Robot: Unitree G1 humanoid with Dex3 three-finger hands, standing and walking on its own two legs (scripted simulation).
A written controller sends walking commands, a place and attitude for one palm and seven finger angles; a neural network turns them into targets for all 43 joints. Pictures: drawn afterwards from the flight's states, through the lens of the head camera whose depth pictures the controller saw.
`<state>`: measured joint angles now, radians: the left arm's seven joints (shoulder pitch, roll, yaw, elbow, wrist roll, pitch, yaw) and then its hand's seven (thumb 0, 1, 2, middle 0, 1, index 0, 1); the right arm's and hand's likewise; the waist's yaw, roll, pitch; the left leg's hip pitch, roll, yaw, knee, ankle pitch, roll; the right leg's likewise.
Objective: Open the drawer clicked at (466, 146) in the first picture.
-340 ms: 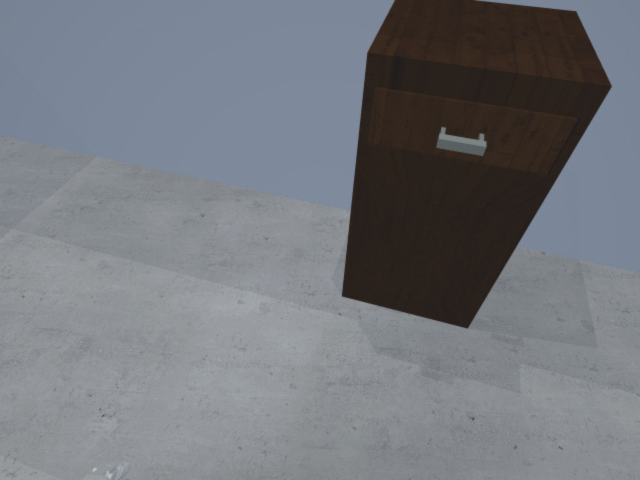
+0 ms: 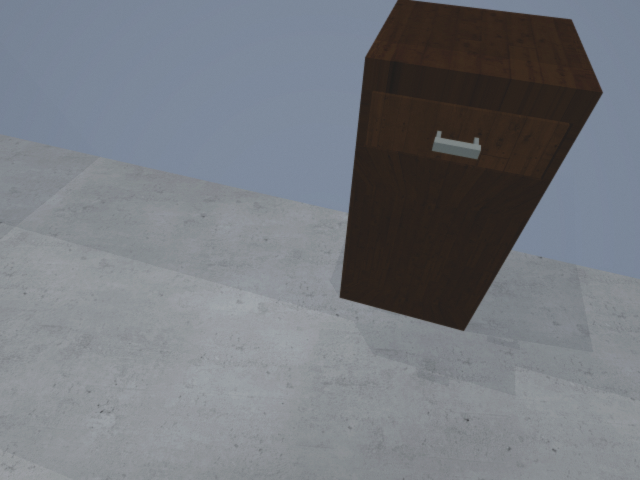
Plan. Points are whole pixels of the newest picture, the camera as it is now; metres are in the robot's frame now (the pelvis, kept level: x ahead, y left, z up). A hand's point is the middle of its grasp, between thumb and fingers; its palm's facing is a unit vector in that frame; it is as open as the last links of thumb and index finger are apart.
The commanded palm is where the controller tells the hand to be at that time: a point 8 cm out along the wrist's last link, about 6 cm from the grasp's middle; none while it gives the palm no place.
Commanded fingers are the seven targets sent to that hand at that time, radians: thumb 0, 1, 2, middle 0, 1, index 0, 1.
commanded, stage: stand and wait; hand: left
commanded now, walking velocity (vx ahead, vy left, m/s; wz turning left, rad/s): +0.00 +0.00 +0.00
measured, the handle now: (456, 143) +0.82 -0.26 -0.01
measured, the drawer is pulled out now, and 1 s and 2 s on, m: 0.00 0.00 0.00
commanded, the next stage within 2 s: look at it before walking up in 0.48 s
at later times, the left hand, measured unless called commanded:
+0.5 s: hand out of the picture +0.07 +0.24 -0.15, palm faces -0.04 -0.94 -0.33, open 7.4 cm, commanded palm none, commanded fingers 0.00 0.90 0.90 -0.20 -0.30 -0.20 -0.30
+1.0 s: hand out of the picture +0.08 +0.23 -0.15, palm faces -0.04 -0.94 -0.33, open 7.4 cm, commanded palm none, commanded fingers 0.00 0.90 0.90 -0.20 -0.30 -0.20 -0.30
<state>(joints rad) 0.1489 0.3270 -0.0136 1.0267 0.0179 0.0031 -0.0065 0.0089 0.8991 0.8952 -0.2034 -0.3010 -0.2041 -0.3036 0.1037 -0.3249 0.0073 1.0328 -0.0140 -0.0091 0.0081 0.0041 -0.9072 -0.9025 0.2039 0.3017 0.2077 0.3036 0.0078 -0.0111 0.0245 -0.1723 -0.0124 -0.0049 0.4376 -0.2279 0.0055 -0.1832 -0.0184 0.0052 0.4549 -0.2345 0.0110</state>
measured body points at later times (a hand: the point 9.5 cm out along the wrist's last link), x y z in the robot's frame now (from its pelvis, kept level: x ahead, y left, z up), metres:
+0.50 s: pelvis +0.00 -0.01 +0.00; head +0.00 -0.01 +0.45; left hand +0.07 +0.29 -0.13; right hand +0.06 -0.30 -0.13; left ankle +0.01 +0.12 -0.74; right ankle +0.01 -0.13 -0.74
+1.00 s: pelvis +0.01 -0.01 +0.00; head +0.01 -0.01 +0.45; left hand +0.09 +0.28 -0.13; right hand +0.09 -0.31 -0.13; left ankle +0.01 +0.12 -0.74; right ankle +0.01 -0.13 -0.74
